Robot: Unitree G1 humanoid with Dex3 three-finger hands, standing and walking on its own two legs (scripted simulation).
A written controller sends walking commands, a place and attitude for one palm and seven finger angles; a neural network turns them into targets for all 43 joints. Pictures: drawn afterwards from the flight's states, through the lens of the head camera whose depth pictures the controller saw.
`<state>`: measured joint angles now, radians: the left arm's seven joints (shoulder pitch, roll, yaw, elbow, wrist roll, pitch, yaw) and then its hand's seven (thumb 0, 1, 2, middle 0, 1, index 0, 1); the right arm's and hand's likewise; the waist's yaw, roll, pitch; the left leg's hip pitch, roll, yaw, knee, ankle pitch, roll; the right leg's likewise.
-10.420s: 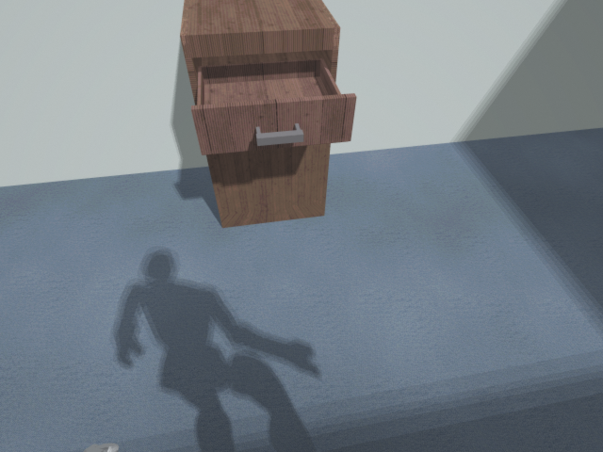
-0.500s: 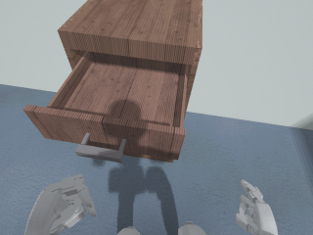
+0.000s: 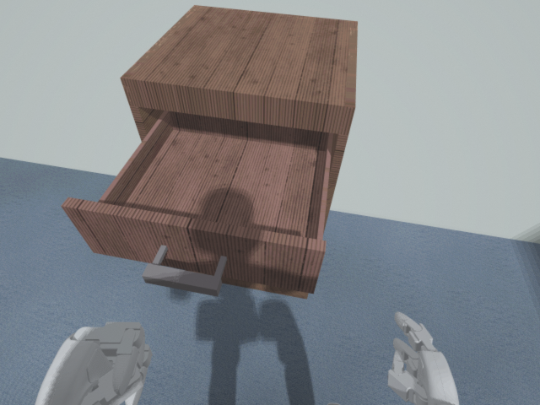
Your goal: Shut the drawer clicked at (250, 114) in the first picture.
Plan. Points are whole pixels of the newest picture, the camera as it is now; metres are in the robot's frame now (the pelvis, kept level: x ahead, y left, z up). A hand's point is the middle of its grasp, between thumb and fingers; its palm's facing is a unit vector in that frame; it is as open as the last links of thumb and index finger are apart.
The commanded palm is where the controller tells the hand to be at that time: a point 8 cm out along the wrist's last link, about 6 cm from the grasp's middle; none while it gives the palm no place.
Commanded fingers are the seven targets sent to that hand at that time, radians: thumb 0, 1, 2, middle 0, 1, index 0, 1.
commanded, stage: raise the hand and make a fist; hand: left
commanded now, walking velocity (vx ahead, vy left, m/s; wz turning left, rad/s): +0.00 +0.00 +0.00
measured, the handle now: (187, 268) +0.33 +0.17 -0.01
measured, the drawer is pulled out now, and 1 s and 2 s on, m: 0.29 0.29 0.29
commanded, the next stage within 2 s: bring the fist close to the handle in 0.32 s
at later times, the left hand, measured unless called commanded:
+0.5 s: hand (143, 386) +0.14 +0.15 +0.09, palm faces -0.07 -1.00 -0.07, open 3.3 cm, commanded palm +0.11 +0.21 +0.09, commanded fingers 0.00 0.90 0.90 -1.40 -1.60 -1.40 -1.60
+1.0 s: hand (164, 364) +0.17 +0.15 +0.04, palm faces -0.11 -0.99 -0.04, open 3.3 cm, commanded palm +0.16 +0.21 +0.04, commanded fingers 0.00 0.90 0.90 -1.40 -1.60 -1.40 -1.60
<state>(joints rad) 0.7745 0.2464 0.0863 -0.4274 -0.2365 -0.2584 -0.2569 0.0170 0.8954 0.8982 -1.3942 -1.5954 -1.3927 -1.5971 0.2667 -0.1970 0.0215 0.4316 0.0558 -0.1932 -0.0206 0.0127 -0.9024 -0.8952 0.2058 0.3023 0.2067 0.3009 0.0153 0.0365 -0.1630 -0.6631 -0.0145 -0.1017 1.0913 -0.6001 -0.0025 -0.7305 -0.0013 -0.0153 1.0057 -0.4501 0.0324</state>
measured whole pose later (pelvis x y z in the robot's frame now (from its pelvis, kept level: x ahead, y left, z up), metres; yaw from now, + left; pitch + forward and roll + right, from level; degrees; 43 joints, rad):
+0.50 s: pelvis -0.01 -0.01 +0.00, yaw +0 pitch +9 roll -2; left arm 0.75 0.24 0.09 -0.38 -0.24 -0.29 -0.26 0.02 0.89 0.90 -1.40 -1.60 -1.40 -1.60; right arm 0.26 -0.21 0.02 0.44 0.06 -0.23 -0.03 0.01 -0.90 -0.90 0.20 0.30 0.20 0.30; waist 0.01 0.04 -0.15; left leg -0.66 -0.01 -0.10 1.09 -0.59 -0.01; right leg -0.73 0.00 -0.02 1.01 -0.44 0.02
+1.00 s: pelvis -0.02 +0.00 -0.02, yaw +0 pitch +14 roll -2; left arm 0.56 0.23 0.08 -0.21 -0.22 -0.34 -0.25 0.02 0.90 0.90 -1.40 -1.60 -1.40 -1.60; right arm 0.25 -0.23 0.01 0.46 0.03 -0.20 -0.02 0.01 -0.90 -0.90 0.20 0.30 0.20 0.30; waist -0.02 0.02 -0.17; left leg -0.84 -0.02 -0.10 1.21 -0.62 -0.01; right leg -0.91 0.00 -0.02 1.13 -0.46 0.03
